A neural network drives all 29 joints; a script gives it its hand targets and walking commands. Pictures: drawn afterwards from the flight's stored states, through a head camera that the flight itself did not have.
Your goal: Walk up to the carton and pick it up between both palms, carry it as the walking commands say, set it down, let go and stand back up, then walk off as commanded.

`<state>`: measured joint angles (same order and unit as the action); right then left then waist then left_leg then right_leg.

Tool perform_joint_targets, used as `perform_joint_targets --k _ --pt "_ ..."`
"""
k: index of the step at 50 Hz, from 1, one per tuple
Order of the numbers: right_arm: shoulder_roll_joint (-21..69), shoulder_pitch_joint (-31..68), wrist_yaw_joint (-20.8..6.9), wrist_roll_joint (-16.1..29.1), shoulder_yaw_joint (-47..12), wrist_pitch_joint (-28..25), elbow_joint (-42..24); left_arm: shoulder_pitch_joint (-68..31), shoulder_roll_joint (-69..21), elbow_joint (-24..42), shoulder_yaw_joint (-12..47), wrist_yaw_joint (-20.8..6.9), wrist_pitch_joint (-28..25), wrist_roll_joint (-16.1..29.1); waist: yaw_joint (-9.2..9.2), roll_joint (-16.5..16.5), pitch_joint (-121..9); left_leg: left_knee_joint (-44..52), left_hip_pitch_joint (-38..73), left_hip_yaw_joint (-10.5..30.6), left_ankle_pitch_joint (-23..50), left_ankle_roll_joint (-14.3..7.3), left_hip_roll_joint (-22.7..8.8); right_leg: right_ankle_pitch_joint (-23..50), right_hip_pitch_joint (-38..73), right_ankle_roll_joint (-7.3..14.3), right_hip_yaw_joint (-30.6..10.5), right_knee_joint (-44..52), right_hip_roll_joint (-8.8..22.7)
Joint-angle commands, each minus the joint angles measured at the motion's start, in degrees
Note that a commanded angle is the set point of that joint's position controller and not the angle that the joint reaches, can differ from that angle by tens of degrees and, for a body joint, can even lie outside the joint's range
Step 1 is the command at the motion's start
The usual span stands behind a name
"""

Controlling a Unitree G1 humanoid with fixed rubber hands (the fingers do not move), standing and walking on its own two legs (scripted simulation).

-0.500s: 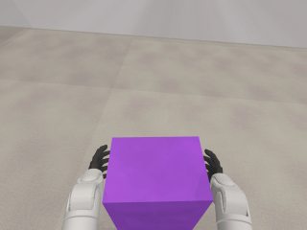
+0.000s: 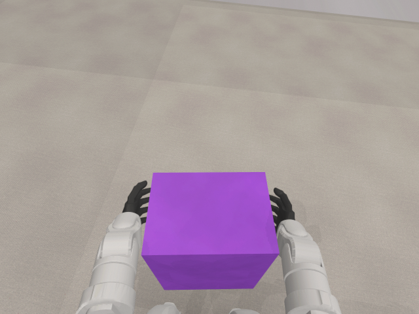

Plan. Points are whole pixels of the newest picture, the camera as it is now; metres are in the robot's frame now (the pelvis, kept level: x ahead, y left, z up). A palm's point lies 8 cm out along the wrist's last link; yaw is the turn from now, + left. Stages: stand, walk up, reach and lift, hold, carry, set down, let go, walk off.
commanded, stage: set down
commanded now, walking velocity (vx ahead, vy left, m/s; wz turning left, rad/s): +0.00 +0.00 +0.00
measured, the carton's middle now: (209, 237) +0.28 +0.00 -0.08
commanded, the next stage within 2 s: none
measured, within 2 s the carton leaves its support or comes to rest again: neither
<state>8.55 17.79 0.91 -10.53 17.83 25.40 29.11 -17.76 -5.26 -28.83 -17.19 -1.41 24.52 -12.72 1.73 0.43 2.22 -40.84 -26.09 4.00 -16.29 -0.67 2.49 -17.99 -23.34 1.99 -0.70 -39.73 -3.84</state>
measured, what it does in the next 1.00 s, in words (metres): lowers itself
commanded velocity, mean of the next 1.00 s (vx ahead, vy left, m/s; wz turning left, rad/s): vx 0.00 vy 0.00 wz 0.00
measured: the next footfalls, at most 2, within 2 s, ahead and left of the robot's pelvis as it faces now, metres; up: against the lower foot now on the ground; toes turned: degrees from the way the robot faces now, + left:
none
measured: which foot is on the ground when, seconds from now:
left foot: down 0.00-1.00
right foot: down 0.00-1.00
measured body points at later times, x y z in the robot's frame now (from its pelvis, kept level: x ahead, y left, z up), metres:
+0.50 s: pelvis -0.02 +0.01 -0.06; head +0.12 +0.01 +0.37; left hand +0.34 +0.14 -0.13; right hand +0.32 -0.17 -0.13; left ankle +0.05 +0.11 -0.72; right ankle +0.03 -0.10 -0.72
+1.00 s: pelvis -0.03 +0.00 -0.14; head +0.16 +0.01 +0.27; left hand +0.36 +0.13 -0.23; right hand +0.33 -0.18 -0.23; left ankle +0.05 +0.11 -0.72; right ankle +0.03 -0.10 -0.72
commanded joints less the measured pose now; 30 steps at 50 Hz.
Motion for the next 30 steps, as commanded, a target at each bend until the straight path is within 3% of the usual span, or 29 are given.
perform_joint_targets --k 1,2,3,4,5,6,8,9,10,11,12,13,14,15,16,17,18,19,20,21,22,23,24,25,26,27,28,29,30 --pt "53.7 35.4 -12.2 7.2 -30.2 -5.6 -1.4 -33.8 -60.2 2.2 33.8 -9.1 -4.5 7.7 1.28 -3.3 -29.5 3.5 12.0 5.1 13.7 -0.4 0.8 11.1 -1.2 1.3 -5.7 2.0 -1.2" --pt "54.4 34.1 -12.2 6.0 -28.7 -6.1 -0.9 -34.0 -61.2 1.7 34.1 -8.6 -5.1 8.6 4.17 -0.5 -31.9 2.6 14.1 6.0 14.8 -1.0 1.1 12.6 -2.4 1.3 -5.4 2.2 -1.9" --pt "51.6 35.6 -12.2 6.2 -29.1 -6.2 0.0 -32.0 -59.9 -1.7 30.2 -8.3 -4.9 7.0 -0.41 -2.8 -28.7 2.3 8.5 4.9 13.4 -0.5 1.3 10.8 -1.9 1.8 -6.4 1.3 -0.9" --pt "52.7 35.0 -12.7 7.2 -30.5 -7.4 -1.3 -32.4 -60.9 -0.2 33.5 -7.8 -6.0 8.4 1.57 -3.5 -33.1 1.8 13.7 4.9 16.1 -0.5 1.6 12.6 -3.3 1.8 -5.3 0.9 -2.1" --pt "52.0 32.5 -12.5 6.3 -30.0 -7.5 1.0 -33.2 -60.0 1.7 34.8 -7.7 -6.4 8.5 1.42 -4.4 -31.7 1.9 10.5 5.0 18.1 -0.2 1.5 14.1 -2.4 1.6 -6.1 0.6 -1.5" --pt "53.9 33.4 -12.1 6.5 -30.1 -8.4 -0.2 -34.2 -61.7 1.2 34.5 -7.5 -7.3 9.0 3.16 -2.9 -34.6 0.1 10.0 4.5 15.6 -0.1 2.4 13.7 -2.1 1.2 -5.6 -0.4 -1.8" --pt "53.2 34.6 -12.3 5.5 -27.2 -9.6 3.0 -37.6 -58.6 3.0 33.1 -7.0 -9.8 8.2 2.39 -0.3 -35.3 -1.0 7.4 5.3 15.2 -0.6 2.3 13.1 -6.1 0.5 -5.7 -1.4 -1.8" --pt "53.0 38.4 -12.0 7.7 -31.4 -10.9 -1.6 -35.2 -59.4 -0.8 34.2 -7.1 -9.6 8.9 0.46 -3.2 -39.5 -2.2 8.4 4.0 14.8 -0.5 3.2 13.2 -6.0 0.8 -6.5 -1.6 -1.5" --pt "50.4 38.7 -12.1 7.1 -29.0 -11.5 0.1 -35.8 -58.9 -0.6 32.2 -6.4 -10.4 7.4 1.81 -3.4 -34.6 -2.6 4.3 4.9 12.4 -0.6 2.5 10.5 -10.6 0.7 -5.8 -4.3 -1.8" --pt "50.6 38.7 -11.8 6.5 -27.8 -12.3 -0.9 -35.4 -60.7 -2.8 32.3 -6.3 -10.3 7.6 2.06 -2.6 -38.5 -3.5 5.9 4.9 12.8 -0.4 3.1 10.4 -10.9 0.6 -5.7 -4.3 -1.8" --pt "51.1 42.2 -12.1 8.2 -30.7 -13.0 -1.9 -37.1 -58.8 -1.4 32.6 -5.9 -11.6 7.9 -0.2 -4.3 -42.1 -4.7 3.6 3.7 11.1 -0.1 3.5 10.0 -10.7 0.9 -5.8 -5.7 -1.9" --pt "51.7 37.9 -12.6 8.0 -29.0 -12.8 2.7 -39.6 -58.2 1.6 34.7 -5.4 -12.3 8.6 1.51 -3.4 -42.0 -5.0 3.3 3.9 10.8 0.5 3.4 9.9 -12.0 0.8 -4.9 -7.3 -2.5" --pt "51.8 41.1 -12.1 8.4 -31.7 -13.2 -1.2 -36.6 -59.8 -1.3 34.0 -5.0 -11.9 8.3 -0.69 -2.8 -43.1 -5.1 5.1 4.4 10.5 0.0 3.1 8.5 -12.1 0.5 -5.2 -7.8 -2.0" --pt "51.6 38.5 -12.1 8.2 -30.9 -13.1 1.4 -35.6 -59.9 -1.1 34.6 -4.8 -12.2 8.3 0.67 -2.4 -45.0 -6.3 4.6 4.1 12.9 0.3 3.4 10.7 -12.0 0.8 -5.0 -8.0 -2.7" --pt "51.1 41.1 -11.8 8.9 -32.8 -13.5 -1.8 -40.4 -59.9 2.7 36.3 -5.1 -12.9 11.5 2.56 -0.2 -46.9 -7.7 3.2 3.8 12.5 -0.5 4.0 11.7 -11.0 0.1 -5.6 -7.8 -3.0" --pt "52.3 39.6 -11.0 9.2 -33.2 -13.7 -1.8 -37.4 -59.5 2.2 34.9 -5.1 -13.2 10.2 -0.17 -1.0 -47.8 -8.6 2.4 3.2 12.4 -0.1 4.3 12.0 -11.5 -0.3 -5.7 -9.6 -2.9" --pt "50.9 39.3 -11.4 6.5 -29.9 -13.7 1.6 -39.2 -58.7 -0.6 34.5 -4.9 -13.1 9.3 3.04 0.4 -47.6 -8.9 0.2 3.6 9.5 0.2 3.7 9.4 -15.5 0.1 -4.6 -10.5 -3.2" --pt "51.3 39.8 -10.2 6.9 -30.9 -13.9 0.0 -36.3 -59.0 -3.3 32.3 -5.2 -13.1 8.8 0.63 0.6 -46.1 -9.8 -4.3 2.4 9.6 -0.4 4.5 9.9 -12.9 -0.5 -5.6 -9.7 -2.8" --pt "52.3 39.3 -10.3 7.9 -31.0 -13.8 0.9 -35.4 -57.0 -4.0 32.6 -5.6 -12.8 7.9 -0.69 -2.1 -46.7 -10.3 -3.7 2.2 11.3 -0.7 4.6 12.0 -15.6 -1.2 -5.0 -11.4 -2.6" --pt "51.9 34.4 -10.2 7.5 -30.7 -13.5 2.9 -36.5 -56.6 -0.5 34.1 -5.3 -13.3 9.2 2.1 0.5 -46.3 -10.4 -3.3 2.5 12.8 -0.6 4.6 13.5 -14.8 -1.4 -5.3 -10.9 -3.2" --pt "52.0 37.5 -10.2 6.9 -30.8 -14.4 2.3 -38.1 -56.9 -0.8 34.0 -5.5 -13.9 8.6 0.08 -0.8 -49.6 -12.1 -3.9 2.6 11.9 -0.4 4.9 11.4 -17.9 -1.3 -4.7 -13.0 -3.1" --pt "51.6 42.4 -9.7 7.2 -30.5 -15.1 1.2 -41.7 -57.4 -2.1 32.9 -5.2 -14.3 9.0 0.23 -3.2 -49.5 -12.7 -6.6 1.4 4.5 -0.6 5.0 4.8 -18.5 -0.7 -5.7 -12.0 -2.4" --pt "52.7 40.5 -9.6 7.4 -29.5 -14.7 3.4 -44.8 -56.0 0.0 34.4 -5.3 -14.8 10.2 2.46 0.4 -49.6 -12.8 -8.1 2.0 3.4 -0.5 4.7 5.4 -18.4 -1.1 -4.1 -13.6 -3.6" --pt "52.8 41.7 -9.3 8.3 -32.2 -14.8 0.2 -43.5 -56.6 0.7 34.3 -5.3 -15.0 10.2 0.91 0.2 -51.9 -14.8 -9.6 0.9 5.5 0.0 4.9 7.3 -17.6 -1.0 -5.2 -14.5 -3.6" --pt "52.5 42.7 -8.9 9.3 -31.6 -15.3 1.3 -44.8 -55.2 -0.6 33.8 -5.3 -15.3 11.2 1.63 -0.6 -51.5 -15.2 -11.8 0.8 5.9 -0.8 5.4 8.0 -20.2 -1.9 -4.5 -15.5 -3.5" --pt "51.6 39.6 -9.0 8.5 -30.8 -15.8 2.1 -44.1 -55.5 1.4 35.8 -4.5 -16.1 11.4 2.08 0.0 -55.4 -16.1 -11.1 1.7 10.4 -0.1 5.2 11.4 -19.8 -1.7 -4.0 -17.4 -4.0" --pt "50.9 40.6 -8.5 8.9 -32.8 -16.5 -1.0 -39.4 -56.7 -3.1 34.9 -4.4 -15.8 11.1 0.77 -2.9 -54.5 -16.9 -10.0 1.1 11.9 -0.1 5.3 12.4 -21.7 -1.8 -3.9 -18.3 -3.6" --pt "51.3 37.2 -7.6 7.8 -32.9 -16.6 0.4 -39.2 -57.7 -1.7 35.4 -3.9 -16.3 10.6 2.84 0.8 -57.5 -18.3 -11.2 1.0 12.7 0.3 6.0 14.8 -18.8 -1.6 -4.3 -17.6 -4.6" --pt "49.0 37.5 -7.0 8.7 -31.5 -16.8 0.8 -39.2 -57.0 -2.4 35.5 -4.3 -16.5 11.6 3.91 -1.5 -55.8 -18.5 -12.9 1.6 13.2 0.3 5.5 14.7 -19.7 -2.1 -4.4 -19.8 -4.1"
